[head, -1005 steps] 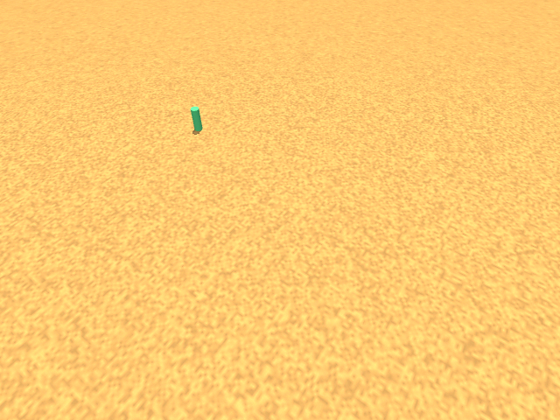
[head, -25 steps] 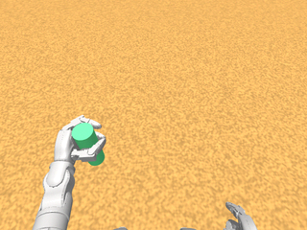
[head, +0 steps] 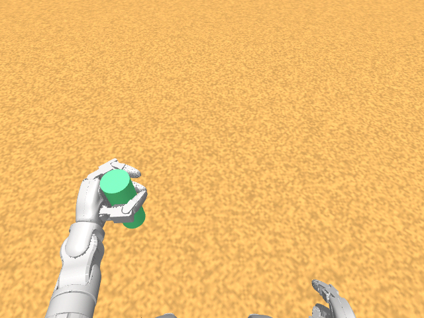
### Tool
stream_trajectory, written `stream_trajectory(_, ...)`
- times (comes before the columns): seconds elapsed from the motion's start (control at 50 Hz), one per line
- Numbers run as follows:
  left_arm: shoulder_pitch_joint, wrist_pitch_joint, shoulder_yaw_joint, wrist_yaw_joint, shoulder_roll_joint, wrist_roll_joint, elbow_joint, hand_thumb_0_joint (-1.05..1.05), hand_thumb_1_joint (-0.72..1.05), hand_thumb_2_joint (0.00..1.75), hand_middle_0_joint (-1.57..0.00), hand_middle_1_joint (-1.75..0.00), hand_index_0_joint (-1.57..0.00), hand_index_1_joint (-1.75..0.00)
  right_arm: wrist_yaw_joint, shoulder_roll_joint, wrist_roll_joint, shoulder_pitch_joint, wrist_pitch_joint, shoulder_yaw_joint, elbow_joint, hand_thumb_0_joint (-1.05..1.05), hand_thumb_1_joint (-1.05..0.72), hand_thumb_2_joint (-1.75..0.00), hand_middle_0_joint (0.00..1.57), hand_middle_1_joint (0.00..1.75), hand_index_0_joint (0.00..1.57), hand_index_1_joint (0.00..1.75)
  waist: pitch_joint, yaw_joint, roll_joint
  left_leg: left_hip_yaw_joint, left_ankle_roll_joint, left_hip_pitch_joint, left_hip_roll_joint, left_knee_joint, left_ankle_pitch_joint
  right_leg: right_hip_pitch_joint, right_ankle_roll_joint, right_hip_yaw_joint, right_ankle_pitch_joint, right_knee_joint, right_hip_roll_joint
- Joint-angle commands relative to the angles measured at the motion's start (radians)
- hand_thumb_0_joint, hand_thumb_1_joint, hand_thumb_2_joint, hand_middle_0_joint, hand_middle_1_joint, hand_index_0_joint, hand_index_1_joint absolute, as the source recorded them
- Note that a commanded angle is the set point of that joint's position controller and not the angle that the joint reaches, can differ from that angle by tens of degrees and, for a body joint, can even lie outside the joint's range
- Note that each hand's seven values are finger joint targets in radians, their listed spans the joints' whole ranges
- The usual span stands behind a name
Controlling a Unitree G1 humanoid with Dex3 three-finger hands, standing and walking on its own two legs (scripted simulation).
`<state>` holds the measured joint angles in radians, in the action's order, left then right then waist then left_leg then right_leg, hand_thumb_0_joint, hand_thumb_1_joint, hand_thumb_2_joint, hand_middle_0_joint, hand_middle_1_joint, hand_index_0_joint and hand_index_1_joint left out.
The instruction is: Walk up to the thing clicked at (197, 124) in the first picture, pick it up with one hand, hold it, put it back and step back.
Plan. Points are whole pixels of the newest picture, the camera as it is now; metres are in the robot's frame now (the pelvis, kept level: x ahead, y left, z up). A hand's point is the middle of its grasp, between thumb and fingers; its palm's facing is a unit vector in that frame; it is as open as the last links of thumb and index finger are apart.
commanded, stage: hold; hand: left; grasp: from the side
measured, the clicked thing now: (125, 201) +0.33 +0.17 +0.03
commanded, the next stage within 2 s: crouch in 0.38 s
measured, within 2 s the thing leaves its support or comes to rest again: neither
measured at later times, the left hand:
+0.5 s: hand (127, 196) +0.33 +0.16 +0.05, palm faces -0.01 -1.00 +0.01, open 6.8 cm
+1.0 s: hand (139, 221) +0.34 +0.17 -0.08, palm faces -0.01 -1.00 +0.02, open 6.8 cm
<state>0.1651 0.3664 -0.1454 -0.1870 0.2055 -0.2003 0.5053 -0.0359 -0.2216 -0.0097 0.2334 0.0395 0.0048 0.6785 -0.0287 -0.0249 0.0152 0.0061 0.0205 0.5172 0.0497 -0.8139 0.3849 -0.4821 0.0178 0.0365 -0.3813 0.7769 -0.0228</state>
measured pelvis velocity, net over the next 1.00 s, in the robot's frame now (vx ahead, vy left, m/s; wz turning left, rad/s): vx -0.02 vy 0.00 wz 0.00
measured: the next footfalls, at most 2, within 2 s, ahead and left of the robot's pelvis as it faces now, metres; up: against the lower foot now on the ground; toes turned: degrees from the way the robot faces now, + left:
none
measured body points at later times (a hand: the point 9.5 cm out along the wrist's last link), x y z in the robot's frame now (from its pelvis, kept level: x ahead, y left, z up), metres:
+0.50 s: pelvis +0.00 +0.00 +0.00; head +0.04 +0.00 +0.45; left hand +0.32 +0.22 +0.06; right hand +0.13 -0.25 -0.11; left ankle +0.02 +0.13 -0.71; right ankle +0.01 -0.13 -0.71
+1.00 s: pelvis -0.02 +0.00 -0.08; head +0.08 +0.02 +0.36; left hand +0.34 +0.22 -0.08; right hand +0.09 -0.27 -0.19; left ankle +0.02 +0.13 -0.71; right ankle +0.01 -0.13 -0.71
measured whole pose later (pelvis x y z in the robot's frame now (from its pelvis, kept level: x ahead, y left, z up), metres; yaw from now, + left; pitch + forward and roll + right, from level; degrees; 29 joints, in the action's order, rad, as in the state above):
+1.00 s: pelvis -0.02 +0.00 -0.08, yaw +0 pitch +19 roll -2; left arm 0.33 0.65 -0.23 -0.24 0.23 -0.18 0.83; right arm 0.02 -0.25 0.04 0.22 0.08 0.02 0.67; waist -0.13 -0.07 -0.01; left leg 0.03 0.02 1.08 0.05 -1.26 0.52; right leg -1.04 0.02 0.04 -0.53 1.23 -0.03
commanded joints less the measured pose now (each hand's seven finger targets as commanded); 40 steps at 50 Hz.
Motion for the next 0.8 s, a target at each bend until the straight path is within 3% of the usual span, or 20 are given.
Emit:
stream_trajectory(0.0, 0.304, 0.079, -0.068, 0.0, 0.146, -0.017, -0.218, 0.0, 0.53, 1.24, -1.28, -1.39, -1.3, -1.38, -0.014, -0.142, -0.008, -0.034, 0.045, 0.053, -0.125, 0.0, -0.89, -0.9, 0.2, 0.3, 0.2, 0.3, -0.257, -0.004, -0.018, -0.014, -0.026, -0.123, -0.035, 0.115, -0.189, 0.083, -0.023, 0.001, 0.23, -0.11, 0.024)
stream_trajectory(0.02, 0.321, 0.085, -0.043, -0.004, 0.128, -0.019, -0.256, 0.0, 0.53, 1.23, -1.28, -1.38, -1.29, -1.37, -0.011, -0.137, -0.006, -0.045, 0.047, 0.048, -0.13, 0.0, -0.89, -0.9, 0.2, 0.3, 0.2, 0.3, -0.24, 0.001, 0.015, -0.013, -0.021, -0.118, -0.034, 0.122, -0.172, 0.078, -0.028, 0.003, 0.212, -0.106, 0.025)
stream_trajectory(0.04, 0.311, 0.086, -0.063, -0.005, 0.138, -0.023, -0.243, 0.0, 0.52, 1.24, -1.28, -1.39, -1.3, -1.38, -0.011, -0.141, -0.006, -0.031, 0.048, 0.052, -0.123, 0.0, -0.89, -0.9, 0.2, 0.3, 0.2, 0.3, -0.268, 0.001, 0.017, -0.01, -0.021, -0.131, -0.032, 0.117, -0.191, 0.084, -0.028, 0.006, 0.227, -0.096, 0.026)
stream_trajectory(0.08, 0.308, 0.086, -0.06, -0.002, 0.138, -0.021, -0.264, 0.0, 0.54, 1.23, -1.27, -1.38, -1.29, -1.37, -0.011, -0.145, -0.007, -0.025, 0.048, 0.055, -0.129, 0.0, -0.89, -0.9, 0.2, 0.3, 0.2, 0.3, -0.307, 0.005, 0.018, -0.005, -0.016, -0.158, -0.029, 0.117, -0.227, 0.101, -0.031, 0.011, 0.251, -0.087, 0.03)
stream_trajectory(0.1, 0.312, 0.092, -0.07, -0.001, 0.159, -0.021, -0.317, 0.0, 0.55, 1.24, -1.28, -1.38, -1.29, -1.37, -0.01, -0.141, -0.009, -0.036, 0.044, 0.052, -0.135, 0.0, -0.89, -0.9, 0.2, 0.3, 0.2, 0.3, -0.303, 0.02, 0.042, -0.01, -0.015, -0.16, -0.033, 0.118, -0.229, 0.104, -0.03, 0.008, 0.251, -0.096, 0.028)
stream_trajectory(0.12, 0.257, 0.077, -0.034, -0.003, 0.11, -0.017, -0.216, 0.0, 0.54, 1.23, -1.28, -1.39, -1.3, -1.38, -0.012, -0.138, -0.008, -0.039, 0.047, 0.048, -0.134, 0.0, -0.9, -0.9, 0.2, 0.3, 0.2, 0.3, -0.259, -0.006, -0.005, -0.012, -0.021, -0.144, -0.034, 0.111, -0.223, 0.091, -0.024, 0.006, 0.256, -0.102, 0.027)
stream_trajectory(0.16, 0.304, 0.084, -0.071, 0.0, 0.149, -0.027, -0.298, 0.0, 0.51, 1.23, -1.27, -1.38, -1.28, -1.37, -0.011, -0.141, -0.01, -0.045, 0.05, 0.052, -0.134, 0.0, -0.89, -0.9, 0.2, 0.3, 0.2, 0.3, -0.283, 0.01, 0.017, -0.016, -0.021, -0.144, -0.036, 0.111, -0.228, 0.105, -0.024, 0.002, 0.266, -0.105, 0.025)
stream_trajectory(0.24, 0.268, 0.071, -0.048, 0.005, 0.118, -0.019, -0.241, 0.0, 0.5, 1.23, -1.26, -1.37, -1.28, -1.36, -0.016, -0.136, -0.009, -0.046, 0.047, 0.048, -0.129, 0.0, -0.89, -0.9, 0.2, 0.3, 0.2, 0.3, -0.234, -0.003, -0.028, -0.02, -0.027, -0.119, -0.038, 0.114, -0.19, 0.086, -0.02, -0.002, 0.241, -0.119, 0.021)
stream_trajectory(0.28, 0.281, 0.076, -0.071, 0.008, 0.141, -0.019, -0.253, 0.0, 0.51, 1.22, -1.26, -1.37, -1.27, -1.36, -0.015, -0.138, -0.009, -0.044, 0.045, 0.049, -0.128, 0.0, -0.89, -0.9, 0.2, 0.3, 0.2, 0.3, -0.238, 0.007, 0.004, -0.018, -0.023, -0.123, -0.035, 0.117, -0.192, 0.082, -0.025, 0.001, 0.233, -0.109, 0.023)
stream_trajectory(0.3, 0.288, 0.081, -0.069, 0.007, 0.147, -0.015, -0.277, 0.0, 0.52, 1.21, -1.25, -1.35, -1.26, -1.34, -0.017, -0.137, -0.005, -0.04, 0.044, 0.05, -0.128, 0.0, -0.89, -0.9, 0.2, 0.3, 0.2, 0.3, -0.287, 0.008, 0.016, -0.021, -0.022, -0.143, -0.037, 0.108, -0.225, 0.1, -0.025, -0.001, 0.264, -0.105, 0.022)
stream_trajectory(0.32, 0.301, 0.08, -0.045, 0.005, 0.126, -0.013, -0.268, 0.0, 0.54, 1.21, -1.25, -1.35, -1.26, -1.34, -0.018, -0.138, -0.006, -0.038, 0.045, 0.051, -0.128, 0.0, -0.89, -0.9, 0.2, 0.3, 0.2, 0.3, -0.271, -0.005, -0.004, -0.019, -0.023, -0.147, -0.036, 0.109, -0.226, 0.096, -0.023, 0.001, 0.266, -0.104, 0.023)
stream_trajectory(0.36, 0.31, 0.086, -0.064, 0.006, 0.146, -0.015, -0.297, 0.0, 0.54, 1.21, -1.26, -1.36, -1.27, -1.35, -0.016, -0.136, -0.004, -0.041, 0.047, 0.05, -0.129, 0.0, -0.89, -0.9, 0.2, 0.3, 0.2, 0.3, -0.276, 0.006, 0.027, -0.019, -0.021, -0.145, -0.038, 0.106, -0.227, 0.095, -0.025, -0.002, 0.267, -0.103, 0.022)
stream_trajectory(0.4, 0.301, 0.079, -0.046, 0.006, 0.128, -0.013, -0.279, 0.0, 0.55, 1.2, -1.24, -1.34, -1.26, -1.33, -0.019, -0.137, -0.005, -0.037, 0.046, 0.05, -0.129, 0.0, -0.89, -0.9, 0.2, 0.3, 0.2, 0.3, -0.28, -0.005, -0.002, -0.011, -0.022, -0.15, -0.033, 0.114, -0.217, 0.096, -0.025, 0.004, 0.254, -0.102, 0.026)
stream_trajectory(0.42, 0.276, 0.082, -0.06, 0.008, 0.134, -0.019, -0.293, 0.0, 0.54, 1.21, -1.24, -1.35, -1.26, -1.34, -0.017, -0.135, -0.007, -0.041, 0.046, 0.048, -0.131, 0.0, -0.89, -0.9, 0.2, 0.3, 0.2, 0.3, -0.287, 0.012, 0.013, -0.017, -0.021, -0.151, -0.037, 0.112, -0.226, 0.113, -0.025, 0.001, 0.262, -0.105, 0.023)
stream_trajectory(0.46, 0.279, 0.075, -0.046, 0.008, 0.126, -0.014, -0.278, 0.0, 0.58, 1.26, -1.3, -1.4, -1.31, -1.4, -0.02, -0.136, -0.005, -0.04, 0.046, 0.049, -0.13, 0.0, -0.89, -0.9, 0.2, 0.3, 0.2, 0.3, -0.292, 0.002, 0.002, -0.017, -0.022, -0.152, -0.034, 0.104, -0.252, 0.108, -0.024, 0.001, 0.29, -0.102, 0.025)
stream_trajectory(0.54, 0.245, 0.063, -0.042, 0.015, 0.115, -0.001, -0.21, 0.0, 0.58, 1.17, -1.28, -1.31, -1.29, -1.3, -0.015, -0.136, -0.002, -0.034, 0.04, 0.052, -0.123, 0.0, -0.86, -0.9, 0.2, 0.3, 0.2, 0.3, -0.239, -0.005, -0.018, -0.018, -0.026, -0.109, -0.034, 0.099, -0.236, 0.083, -0.024, 0.003, 0.28, -0.102, 0.025)
stream_trajectory(0.66, 0.288, 0.119, -0.057, 0.008, 0.108, 0.001, -0.128, 0.0, 0.58, 1.19, -1.27, -1.32, -1.28, -1.31, 0.004, -0.143, 0.004, -0.046, 0.049, 0.06, -0.118, 0.0, -0.86, -0.89, 0.2, 0.3, 0.2, 0.3, -0.182, -0.012, -0.027, -0.012, -0.027, -0.013, -0.033, 0.071, -0.097, -0.02, -0.03, 0.003, 0.143, -0.06, 0.024)
stream_trajectory(0.76, 0.354, 0.206, -0.075, -0.004, 0.127, 0.016, -0.035, 0.0, 0.51, 1.2, -1.26, -1.34, -1.28, -1.32, 0.019, -0.151, 0.018, -0.014, 0.057, 0.07, -0.101, 0.0, -0.86, -0.9, 0.2, 0.3, 0.2, 0.3, -0.277, -0.03, -0.008, -0.001, -0.027, 0.067, -0.032, -0.05, -0.12, -0.137, -0.033, -0.005, 0.166, 0.066, 0.024)
stream_trajectory(0.78, 0.351, 0.227, -0.095, -0.009, 0.134, 0.01, -0.006, 0.0, 0.51, 1.2, -1.28, -1.35, -1.29, -1.34, 0.021, -0.152, 0.022, 0.001, 0.058, 0.07, -0.093, 0.0, -0.87, -0.9, 0.2, 0.3, 0.2, 0.3, -0.297, -0.032, 0.006, 0.002, -0.027, 0.087, -0.033, -0.084, -0.128, -0.166, -0.033, -0.005, 0.168, 0.096, 0.022)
